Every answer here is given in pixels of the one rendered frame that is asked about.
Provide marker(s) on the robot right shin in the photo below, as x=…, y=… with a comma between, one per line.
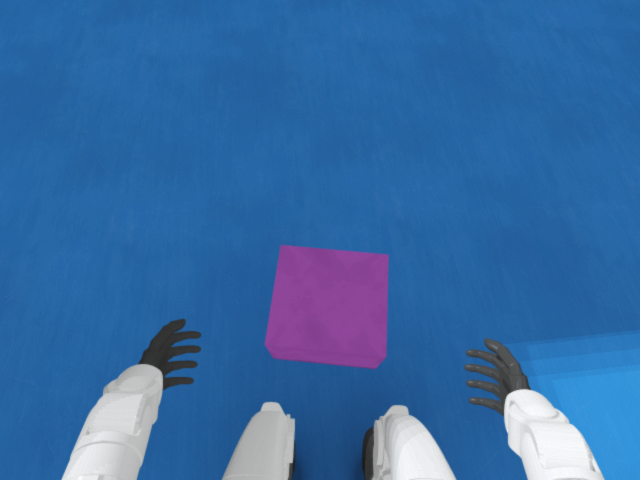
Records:
x=379, y=474

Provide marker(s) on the right robot forearm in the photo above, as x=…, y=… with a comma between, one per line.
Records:
x=550, y=447

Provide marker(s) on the left robot forearm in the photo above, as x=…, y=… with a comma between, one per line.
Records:
x=114, y=438

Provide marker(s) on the robot left hand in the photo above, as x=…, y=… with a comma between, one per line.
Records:
x=160, y=351

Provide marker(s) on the robot right thigh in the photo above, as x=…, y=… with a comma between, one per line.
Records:
x=404, y=445

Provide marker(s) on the robot right hand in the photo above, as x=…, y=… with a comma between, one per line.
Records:
x=509, y=375

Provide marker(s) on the carton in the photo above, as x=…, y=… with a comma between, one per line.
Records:
x=329, y=307

